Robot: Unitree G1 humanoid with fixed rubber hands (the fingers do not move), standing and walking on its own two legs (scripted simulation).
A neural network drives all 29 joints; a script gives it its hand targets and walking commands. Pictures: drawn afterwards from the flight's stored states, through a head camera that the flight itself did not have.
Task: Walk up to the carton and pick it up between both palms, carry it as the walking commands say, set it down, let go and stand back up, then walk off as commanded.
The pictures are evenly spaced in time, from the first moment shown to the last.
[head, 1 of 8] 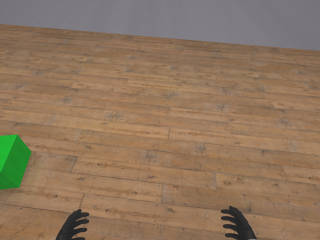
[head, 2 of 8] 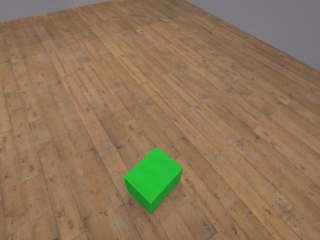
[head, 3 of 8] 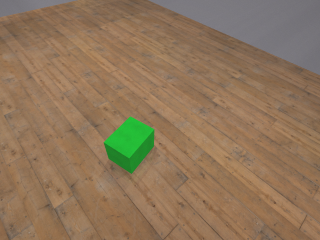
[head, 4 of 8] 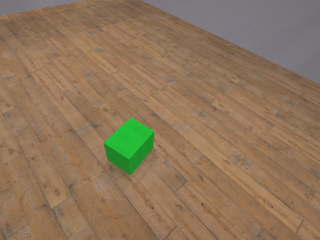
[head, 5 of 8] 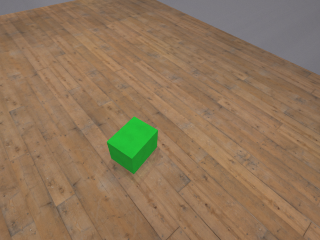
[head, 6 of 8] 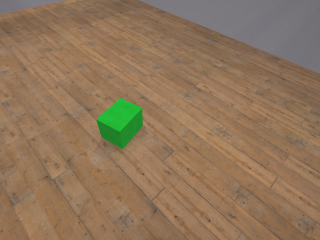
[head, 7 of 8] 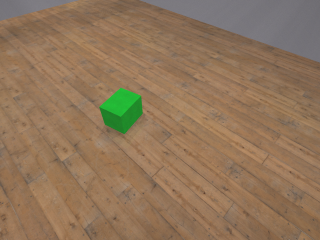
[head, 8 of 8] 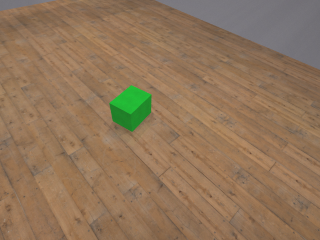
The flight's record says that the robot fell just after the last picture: no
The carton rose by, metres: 0.00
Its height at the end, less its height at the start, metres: +0.00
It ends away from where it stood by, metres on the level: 0.00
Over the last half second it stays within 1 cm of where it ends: yes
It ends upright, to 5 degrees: yes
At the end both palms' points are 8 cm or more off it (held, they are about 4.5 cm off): yes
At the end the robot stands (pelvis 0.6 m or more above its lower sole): yes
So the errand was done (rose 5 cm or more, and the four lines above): no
